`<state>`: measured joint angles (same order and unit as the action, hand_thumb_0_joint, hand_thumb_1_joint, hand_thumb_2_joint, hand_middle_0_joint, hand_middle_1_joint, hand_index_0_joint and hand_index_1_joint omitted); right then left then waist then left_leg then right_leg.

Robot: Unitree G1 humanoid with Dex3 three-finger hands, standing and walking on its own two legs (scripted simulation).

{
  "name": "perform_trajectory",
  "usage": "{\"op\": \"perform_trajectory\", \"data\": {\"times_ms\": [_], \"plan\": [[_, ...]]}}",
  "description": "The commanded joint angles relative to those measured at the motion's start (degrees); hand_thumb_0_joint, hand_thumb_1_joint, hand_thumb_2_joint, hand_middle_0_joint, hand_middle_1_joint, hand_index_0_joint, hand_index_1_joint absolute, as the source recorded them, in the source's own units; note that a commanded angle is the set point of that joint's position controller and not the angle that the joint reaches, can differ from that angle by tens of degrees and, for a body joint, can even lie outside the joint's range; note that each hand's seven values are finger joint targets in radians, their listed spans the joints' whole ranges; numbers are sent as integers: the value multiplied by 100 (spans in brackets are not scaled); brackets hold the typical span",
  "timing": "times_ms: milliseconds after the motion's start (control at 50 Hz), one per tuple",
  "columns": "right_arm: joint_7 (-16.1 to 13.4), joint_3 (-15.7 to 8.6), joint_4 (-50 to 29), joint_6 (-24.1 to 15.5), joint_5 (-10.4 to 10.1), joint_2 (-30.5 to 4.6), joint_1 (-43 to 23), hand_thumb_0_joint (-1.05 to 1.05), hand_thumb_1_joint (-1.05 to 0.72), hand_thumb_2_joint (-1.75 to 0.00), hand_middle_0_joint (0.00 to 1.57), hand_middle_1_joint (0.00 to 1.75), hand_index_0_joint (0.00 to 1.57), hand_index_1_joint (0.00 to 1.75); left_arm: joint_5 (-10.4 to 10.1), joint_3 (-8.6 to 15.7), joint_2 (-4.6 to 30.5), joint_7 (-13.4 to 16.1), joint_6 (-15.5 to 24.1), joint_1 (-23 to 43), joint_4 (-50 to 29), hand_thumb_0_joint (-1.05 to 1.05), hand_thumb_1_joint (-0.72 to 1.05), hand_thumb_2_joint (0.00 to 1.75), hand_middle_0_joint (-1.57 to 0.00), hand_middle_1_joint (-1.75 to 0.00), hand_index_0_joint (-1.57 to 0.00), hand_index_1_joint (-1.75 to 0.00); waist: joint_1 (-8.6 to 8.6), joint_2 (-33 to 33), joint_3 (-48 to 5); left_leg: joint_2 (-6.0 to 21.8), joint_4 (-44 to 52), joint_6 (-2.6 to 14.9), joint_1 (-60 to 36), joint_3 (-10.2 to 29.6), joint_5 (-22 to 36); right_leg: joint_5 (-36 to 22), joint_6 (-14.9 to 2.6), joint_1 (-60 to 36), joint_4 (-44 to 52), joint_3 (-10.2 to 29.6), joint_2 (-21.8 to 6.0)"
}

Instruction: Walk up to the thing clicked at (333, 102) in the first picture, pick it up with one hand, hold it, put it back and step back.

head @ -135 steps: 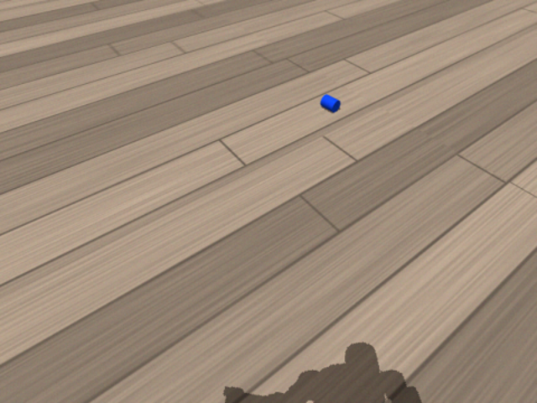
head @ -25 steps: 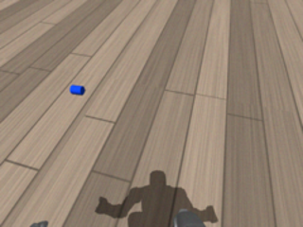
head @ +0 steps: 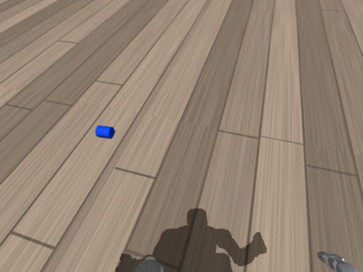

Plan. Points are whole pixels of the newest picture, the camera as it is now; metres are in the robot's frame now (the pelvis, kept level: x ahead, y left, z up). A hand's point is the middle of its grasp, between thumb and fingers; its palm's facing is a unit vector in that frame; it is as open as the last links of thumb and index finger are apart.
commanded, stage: walk up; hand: left
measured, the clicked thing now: (105, 131) +1.13 +0.64 -0.71
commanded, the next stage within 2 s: none
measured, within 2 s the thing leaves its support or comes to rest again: neither
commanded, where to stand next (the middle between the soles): +0.65 +0.43 m, yaw -11 degrees
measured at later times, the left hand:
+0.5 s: hand (57, 206) +0.31 +0.38 -0.11, palm faces -0.09 -0.85 -0.52, open 7.4 cm
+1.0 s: hand (30, 169) +0.45 +0.55 -0.14, palm faces -0.17 -0.85 -0.50, open 7.4 cm
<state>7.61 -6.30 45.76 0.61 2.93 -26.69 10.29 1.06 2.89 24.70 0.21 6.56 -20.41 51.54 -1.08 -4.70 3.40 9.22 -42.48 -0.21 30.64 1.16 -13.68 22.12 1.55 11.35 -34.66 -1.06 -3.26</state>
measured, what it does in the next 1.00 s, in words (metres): walks ahead: left foot, then right foot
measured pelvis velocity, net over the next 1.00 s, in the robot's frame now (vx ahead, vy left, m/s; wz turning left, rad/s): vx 0.35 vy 0.25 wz -0.13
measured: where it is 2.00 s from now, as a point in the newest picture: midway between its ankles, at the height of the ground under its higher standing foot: (114, 199)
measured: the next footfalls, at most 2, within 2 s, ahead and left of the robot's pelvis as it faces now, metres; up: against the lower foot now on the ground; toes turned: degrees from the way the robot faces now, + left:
left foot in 0.04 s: +0.17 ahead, +0.18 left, +0.00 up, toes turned +5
right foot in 0.42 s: +0.31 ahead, -0.02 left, +0.00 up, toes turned -10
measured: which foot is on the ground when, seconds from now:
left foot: up 0.00-0.02, down 0.04-0.44, up 0.46-0.78, down 0.80-1.00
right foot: down 0.00-0.06, up 0.08-0.40, down 0.42-0.82, up 0.84-1.00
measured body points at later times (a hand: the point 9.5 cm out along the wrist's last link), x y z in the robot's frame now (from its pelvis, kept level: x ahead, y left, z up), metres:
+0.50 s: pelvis +0.20 +0.10 -0.01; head +0.21 +0.06 +0.44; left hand +0.31 +0.43 -0.08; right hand +0.20 -0.22 -0.15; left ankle +0.15 +0.20 -0.68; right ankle +0.27 -0.01 -0.72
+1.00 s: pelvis +0.35 +0.25 +0.00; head +0.37 +0.24 +0.44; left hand +0.46 +0.59 -0.11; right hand +0.35 -0.09 -0.11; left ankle +0.39 +0.36 -0.72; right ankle +0.37 +0.12 -0.67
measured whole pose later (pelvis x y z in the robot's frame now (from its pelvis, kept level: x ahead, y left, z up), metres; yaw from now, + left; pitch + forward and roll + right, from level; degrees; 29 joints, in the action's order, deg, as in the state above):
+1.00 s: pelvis +0.35 +0.25 +0.00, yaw -8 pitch -2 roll +0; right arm 5.1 -5.2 46.3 1.2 2.7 -25.0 16.6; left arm -0.4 2.6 27.2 2.7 5.2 -16.0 55.9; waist 3.2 -0.3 4.4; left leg 3.8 -42.2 1.7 20.3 -6.1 -20.2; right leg 26.5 -2.1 30.4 -60.7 -3.6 -3.4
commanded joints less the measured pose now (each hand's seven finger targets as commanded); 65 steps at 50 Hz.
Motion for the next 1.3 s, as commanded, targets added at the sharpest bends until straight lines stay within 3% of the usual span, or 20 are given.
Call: {"op": "perform_trajectory", "data": {"times_ms": [0,40,60,160,260,360,400,420,440,540,700,780,820,900,980,1060,1080,1120,1140,1280], "plan": [[-84,-533,-14,-223,10,-1124,1033,0,-90,-90,20,30,20,30,42,419,1605,190,110,571,-493,0,90,90,-20,-30,-20,-30,958,201,-680,-557,697,205,-2997,-600,-218,-1109,-883,1908,-618,271,-647],[-232,-691,-92,-300,17,-1942,1459,0,-90,-90,20,30,20,30,-149,159,903,236,54,137,-509,0,90,90,-20,-30,-20,-30,1107,-2052,-633,1281,2984,749,-3569,3019,-2377,879,-426,3725,-3530,-73,814],[-262,-730,-154,-262,-157,-2026,976,0,-90,-90,20,30,20,30,-119,223,1298,325,20,243,-349,0,90,90,-20,-30,-20,-30,835,-1349,-540,1494,3150,1181,-2750,3301,-2928,773,-571,3384,-3982,511,280],[-331,-343,-323,-326,-147,-1172,251,0,-90,-90,20,30,20,30,-184,283,1406,156,-16,-237,262,0,90,90,-20,-30,-20,-30,317,-602,-175,536,2587,1108,-1908,701,-979,-259,-315,2373,-2598,219,-174],[-308,-297,-404,-288,-37,-1137,444,0,-90,-90,20,30,20,30,-115,289,1221,122,-62,266,-16,0,90,90,-20,-30,-20,-30,392,-515,-7,745,2681,1523,-1964,447,-359,-406,-213,2039,-1319,-202,-217],[-278,-181,-635,-171,-36,-932,82,0,-90,-90,20,30,20,30,-122,406,1173,171,20,-333,96,0,90,90,-20,-30,-20,-30,-148,277,-393,215,1155,984,-1168,-428,834,-1568,-360,-319,321,-549,239],[-288,-21,-685,-177,-96,-419,547,0,-90,-90,20,30,20,30,-21,658,1875,317,62,-1118,133,0,90,90,-20,-30,-20,-30,-507,1943,-934,-662,-1275,339,190,-855,-903,-571,-824,-1880,1237,1852,-1135],[-308,-69,-653,-53,-67,-691,785,0,-90,-90,20,30,20,30,-52,630,2125,372,57,-768,-159,0,90,90,-20,-30,-20,-30,-278,1449,-841,-938,-2213,83,829,-66,-1848,494,-1363,-1599,1925,3908,-2245],[-359,-225,-563,56,-3,-1131,629,0,-90,-90,20,30,20,30,-140,607,2130,413,3,-389,-226,0,90,90,-20,-30,-20,-30,-184,915,-561,-572,-2642,88,945,379,-1875,1269,-1839,-1039,1922,4028,-2414],[-297,-269,-147,61,-23,-1088,829,0,-90,-90,20,30,20,30,-89,510,1712,363,60,101,-339,0,90,90,-20,-30,-20,-30,117,1027,-133,-197,-2253,-5,498,430,-790,-429,-1396,91,1540,1591,-1398],[-90,-366,-361,70,2,-941,232,0,-90,-90,20,30,20,30,53,624,2111,360,120,307,-454,0,90,90,-20,-30,-20,-30,141,1318,-199,-50,-584,13,-439,-175,-491,-207,-1379,1078,1019,824,-1204],[-177,-605,140,26,53,-1223,1605,0,-90,-90,20,30,20,30,104,412,1615,371,-47,616,-436,0,90,90,-20,-30,-20,-30,1050,-25,-618,-677,532,161,-2883,-583,-1019,432,-850,2614,-1302,7,-584],[-280,-707,-153,-70,-51,-2194,1348,0,-90,-90,20,30,20,30,-88,244,1261,473,-67,630,-496,0,90,90,-20,-30,-20,-30,960,-1928,-232,1347,3081,1155,-2357,3497,-3042,1248,-502,3895,-3790,21,415],[-400,-409,-372,-109,-76,-1423,453,0,-90,-90,20,30,20,30,-184,285,1553,385,36,88,173,0,90,90,-20,-30,-20,-30,329,-826,147,728,2069,1371,-1684,1550,-1222,404,-420,3028,-3071,121,-269],[-372,-301,-424,-101,24,-1243,671,0,-90,-90,20,30,20,30,-161,272,1276,319,42,70,88,0,90,90,-20,-30,-20,-30,402,-888,-170,584,1760,1596,-1793,861,805,350,-281,2019,-1719,-447,-38],[-327,-186,-781,21,-20,-1046,-44,0,-90,-90,20,30,20,30,-145,407,1283,373,51,-795,238,0,90,90,-20,-30,-20,-30,-289,-201,-399,269,905,1208,-460,221,-24,-1165,-409,-309,-11,-437,161],[-318,-83,-848,12,-70,-743,65,0,-90,-90,20,30,20,30,-78,580,1653,442,60,-1245,301,0,90,90,-20,-30,-20,-30,-586,565,-619,-55,-199,847,317,-64,-59,-956,-396,-1400,347,298,-102],[-388,-98,-783,132,-39,-793,616,0,-90,-90,20,30,20,30,-11,657,2295,571,57,-878,-164,0,90,90,-20,-30,-20,-30,-333,967,-708,-948,-2574,169,1397,421,-1995,1335,-1272,-1284,1940,4154,-2371],[-438,-244,-695,205,-11,-1189,583,0,-90,-90,20,30,20,30,-91,641,2239,601,27,-482,-248,0,90,90,-20,-30,-20,-30,-160,517,-468,-570,-2904,140,1408,705,-1818,1616,-1751,-871,1902,4062,-2524],[-299,-289,-329,204,-17,-1039,711,0,-90,-90,20,30,20,30,0,596,1866,478,104,32,-440,0,90,90,-20,-30,-20,-30,144,1244,-51,-154,-2109,-57,512,393,-866,-497,-1472,627,1093,1256,-1466]]}}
